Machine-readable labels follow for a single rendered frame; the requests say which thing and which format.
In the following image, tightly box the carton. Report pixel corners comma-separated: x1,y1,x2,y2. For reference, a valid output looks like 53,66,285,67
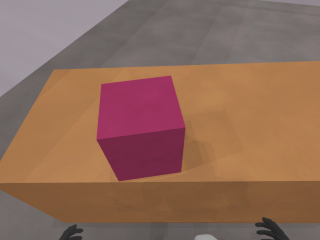
96,75,186,181

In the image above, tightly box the pedestal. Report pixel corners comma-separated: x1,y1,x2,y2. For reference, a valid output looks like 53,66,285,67
0,61,320,224

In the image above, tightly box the right robot hand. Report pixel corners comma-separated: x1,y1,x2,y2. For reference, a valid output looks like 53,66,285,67
255,217,290,240

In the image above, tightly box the left robot hand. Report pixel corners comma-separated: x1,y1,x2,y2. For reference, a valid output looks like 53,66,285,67
59,224,83,240

